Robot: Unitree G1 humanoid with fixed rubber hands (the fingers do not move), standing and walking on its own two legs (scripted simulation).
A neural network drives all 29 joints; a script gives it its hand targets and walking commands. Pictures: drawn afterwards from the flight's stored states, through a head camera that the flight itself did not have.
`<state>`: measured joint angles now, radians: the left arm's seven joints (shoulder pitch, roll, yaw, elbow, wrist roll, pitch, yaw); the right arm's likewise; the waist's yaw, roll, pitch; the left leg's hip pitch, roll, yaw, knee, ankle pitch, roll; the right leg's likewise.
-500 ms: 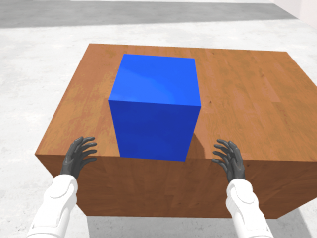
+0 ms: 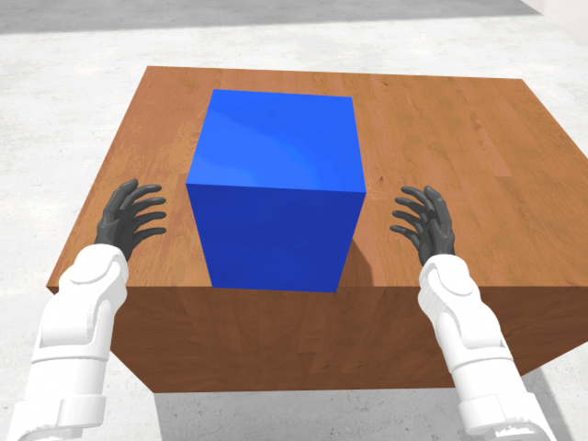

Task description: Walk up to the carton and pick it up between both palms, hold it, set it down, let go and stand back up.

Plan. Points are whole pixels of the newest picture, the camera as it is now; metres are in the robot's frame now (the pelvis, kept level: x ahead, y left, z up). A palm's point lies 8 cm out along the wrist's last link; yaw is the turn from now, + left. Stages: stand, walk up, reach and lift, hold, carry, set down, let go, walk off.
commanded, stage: reach and lift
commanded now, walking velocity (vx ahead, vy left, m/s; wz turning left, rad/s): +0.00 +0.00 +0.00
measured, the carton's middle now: (278, 197) +0.45 +0.03 +0.05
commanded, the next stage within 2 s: none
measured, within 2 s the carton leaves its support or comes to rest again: neither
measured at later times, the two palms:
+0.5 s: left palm (113, 169) +0.39 +0.23 +0.16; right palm (439, 179) +0.40 -0.18 +0.16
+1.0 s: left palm (111, 106) +0.43 +0.23 +0.22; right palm (437, 116) +0.45 -0.16 +0.22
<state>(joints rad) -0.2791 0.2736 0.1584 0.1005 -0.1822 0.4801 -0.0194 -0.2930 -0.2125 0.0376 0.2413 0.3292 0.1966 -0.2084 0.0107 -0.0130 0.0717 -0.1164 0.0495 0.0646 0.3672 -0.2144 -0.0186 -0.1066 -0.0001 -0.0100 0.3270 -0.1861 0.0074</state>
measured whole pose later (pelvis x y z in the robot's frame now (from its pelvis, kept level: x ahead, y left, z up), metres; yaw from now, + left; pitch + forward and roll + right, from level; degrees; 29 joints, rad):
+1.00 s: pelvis -0.01 -0.01 +0.00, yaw +2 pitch +6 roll -1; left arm -1.09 0.46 -0.01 0.89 -0.30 0.47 0.03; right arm -1.12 -0.30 0.03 0.97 0.43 0.37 -0.18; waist -0.03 -0.02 -0.09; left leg -0.32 0.05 0.02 0.39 -0.18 -0.03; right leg -0.28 0.01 -0.05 0.31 -0.15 0.00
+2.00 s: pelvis -0.01 +0.00 -0.01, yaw +2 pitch +17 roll -2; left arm -1.03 0.30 -0.05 1.40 -0.27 -0.16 0.02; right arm -1.00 -0.18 -0.01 1.26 0.30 -0.07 -0.14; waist -0.02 -0.01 -0.21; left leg -0.60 0.06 0.00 0.53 -0.22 -0.03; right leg -0.55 0.00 -0.07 0.45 -0.19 0.00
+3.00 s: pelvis +0.02 +0.01 +0.00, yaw +1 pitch +4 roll -1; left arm -0.82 0.00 0.49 0.94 0.34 -0.01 -0.03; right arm -0.76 0.13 -0.59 0.89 -0.39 -0.15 -0.08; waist 0.01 -0.03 0.01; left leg -0.20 0.03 0.05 0.35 -0.21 -0.01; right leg -0.17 -0.02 -0.02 0.28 -0.18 0.02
